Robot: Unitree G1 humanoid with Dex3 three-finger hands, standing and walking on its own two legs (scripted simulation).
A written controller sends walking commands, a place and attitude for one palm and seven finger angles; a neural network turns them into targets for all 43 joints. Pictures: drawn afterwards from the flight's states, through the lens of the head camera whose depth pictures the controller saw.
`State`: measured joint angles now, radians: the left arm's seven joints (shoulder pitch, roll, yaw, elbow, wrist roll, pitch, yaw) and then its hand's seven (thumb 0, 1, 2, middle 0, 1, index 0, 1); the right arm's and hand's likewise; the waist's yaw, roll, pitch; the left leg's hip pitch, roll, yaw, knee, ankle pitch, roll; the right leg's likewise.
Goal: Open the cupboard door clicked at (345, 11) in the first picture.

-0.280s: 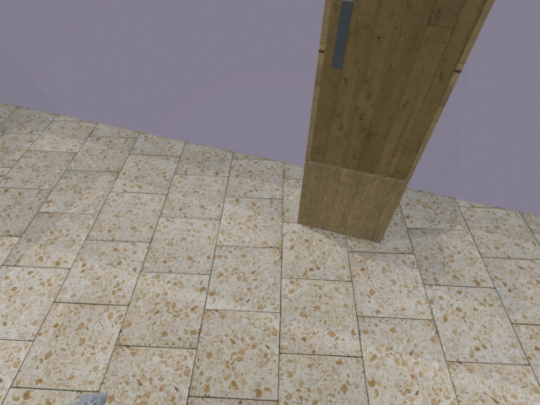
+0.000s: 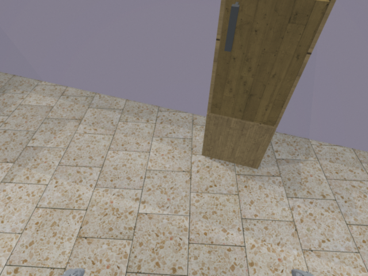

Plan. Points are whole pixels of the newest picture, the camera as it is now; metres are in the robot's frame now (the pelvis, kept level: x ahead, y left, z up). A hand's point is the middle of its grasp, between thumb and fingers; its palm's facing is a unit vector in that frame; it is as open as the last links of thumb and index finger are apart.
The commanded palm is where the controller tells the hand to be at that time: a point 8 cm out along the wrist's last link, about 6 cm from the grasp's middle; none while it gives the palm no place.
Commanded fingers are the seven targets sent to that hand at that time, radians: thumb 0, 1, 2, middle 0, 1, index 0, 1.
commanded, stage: stand and wait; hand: left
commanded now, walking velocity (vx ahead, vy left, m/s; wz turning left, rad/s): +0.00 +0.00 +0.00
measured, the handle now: (232, 27) +0.96 -0.13 +0.13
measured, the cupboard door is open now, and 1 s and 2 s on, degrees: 0 0 0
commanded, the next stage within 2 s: look at it before walking up in 0.56 s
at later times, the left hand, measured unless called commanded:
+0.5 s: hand out of the picture +0.06 +0.24 -0.15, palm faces -0.04 -0.94 -0.34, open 7.4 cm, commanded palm none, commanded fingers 0.00 0.90 0.90 -0.20 -0.30 -0.20 -0.30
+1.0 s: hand out of the picture +0.06 +0.23 -0.15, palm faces -0.04 -0.94 -0.33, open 7.4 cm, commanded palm none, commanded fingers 0.00 0.90 0.90 -0.20 -0.30 -0.20 -0.30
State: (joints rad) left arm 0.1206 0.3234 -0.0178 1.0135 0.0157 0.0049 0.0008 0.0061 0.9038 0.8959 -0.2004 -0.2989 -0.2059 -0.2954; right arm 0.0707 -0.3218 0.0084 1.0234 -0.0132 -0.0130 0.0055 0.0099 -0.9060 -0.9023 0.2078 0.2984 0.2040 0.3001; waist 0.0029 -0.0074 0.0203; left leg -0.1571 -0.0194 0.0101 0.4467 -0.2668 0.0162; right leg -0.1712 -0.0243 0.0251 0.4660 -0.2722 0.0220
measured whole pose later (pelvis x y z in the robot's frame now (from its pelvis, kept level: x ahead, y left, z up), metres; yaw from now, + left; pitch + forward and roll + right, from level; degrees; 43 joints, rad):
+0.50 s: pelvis -0.01 -0.01 +0.00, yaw +0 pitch -2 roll +0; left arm 0.14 0.34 -0.01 1.08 0.01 0.00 0.00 0.01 0.90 0.90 -0.20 -0.30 -0.21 -0.30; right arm 0.12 -0.34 0.01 1.11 -0.01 -0.01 0.00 0.01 -0.91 -0.90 0.21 0.30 0.20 0.30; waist -0.01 0.00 0.04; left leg -0.14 0.00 0.00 0.39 -0.22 0.00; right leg -0.15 0.00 0.02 0.41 -0.22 0.00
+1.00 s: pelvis -0.02 -0.02 +0.01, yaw +0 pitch -2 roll +0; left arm 0.14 0.33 -0.01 1.09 0.02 0.00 0.00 0.01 0.90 0.90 -0.20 -0.30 -0.21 -0.30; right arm 0.12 -0.34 0.01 1.11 -0.01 -0.01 0.00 0.01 -0.91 -0.90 0.21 0.30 0.20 0.30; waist 0.00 0.00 0.03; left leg -0.14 0.01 0.00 0.37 -0.20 -0.01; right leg -0.15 0.00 0.02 0.39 -0.20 0.00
